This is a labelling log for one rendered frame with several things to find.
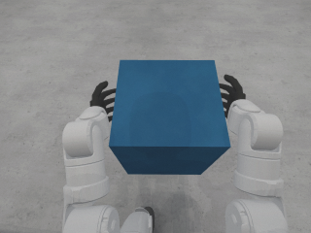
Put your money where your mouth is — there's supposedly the robot right forearm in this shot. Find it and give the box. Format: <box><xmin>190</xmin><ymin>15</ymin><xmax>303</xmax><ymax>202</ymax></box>
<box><xmin>227</xmin><ymin>99</ymin><xmax>290</xmax><ymax>233</ymax></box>

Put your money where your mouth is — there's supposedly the left robot hand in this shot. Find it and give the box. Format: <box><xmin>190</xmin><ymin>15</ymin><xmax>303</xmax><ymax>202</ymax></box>
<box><xmin>89</xmin><ymin>81</ymin><xmax>117</xmax><ymax>122</ymax></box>

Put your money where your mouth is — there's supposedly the left robot shin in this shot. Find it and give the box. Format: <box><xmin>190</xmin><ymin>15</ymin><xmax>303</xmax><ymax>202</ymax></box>
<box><xmin>134</xmin><ymin>208</ymin><xmax>149</xmax><ymax>214</ymax></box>

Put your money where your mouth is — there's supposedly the left robot foot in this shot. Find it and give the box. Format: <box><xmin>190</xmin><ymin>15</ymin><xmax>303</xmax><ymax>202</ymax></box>
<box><xmin>144</xmin><ymin>206</ymin><xmax>155</xmax><ymax>233</ymax></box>

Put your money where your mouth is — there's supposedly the robot left forearm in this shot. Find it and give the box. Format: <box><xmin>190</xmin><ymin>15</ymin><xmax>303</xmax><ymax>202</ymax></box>
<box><xmin>62</xmin><ymin>106</ymin><xmax>111</xmax><ymax>233</ymax></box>

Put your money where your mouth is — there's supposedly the carton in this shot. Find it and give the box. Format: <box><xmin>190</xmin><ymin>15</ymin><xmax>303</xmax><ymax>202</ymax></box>
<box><xmin>109</xmin><ymin>60</ymin><xmax>231</xmax><ymax>175</ymax></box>

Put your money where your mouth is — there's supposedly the right robot hand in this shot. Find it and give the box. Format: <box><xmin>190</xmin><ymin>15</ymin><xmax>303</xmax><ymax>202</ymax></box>
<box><xmin>219</xmin><ymin>74</ymin><xmax>246</xmax><ymax>118</ymax></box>

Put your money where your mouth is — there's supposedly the right robot upper arm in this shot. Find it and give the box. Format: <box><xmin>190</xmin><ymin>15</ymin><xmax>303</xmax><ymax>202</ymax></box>
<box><xmin>225</xmin><ymin>199</ymin><xmax>289</xmax><ymax>233</ymax></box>

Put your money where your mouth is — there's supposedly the left robot upper arm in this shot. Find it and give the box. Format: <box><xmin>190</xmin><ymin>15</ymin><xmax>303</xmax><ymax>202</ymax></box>
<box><xmin>63</xmin><ymin>205</ymin><xmax>121</xmax><ymax>233</ymax></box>

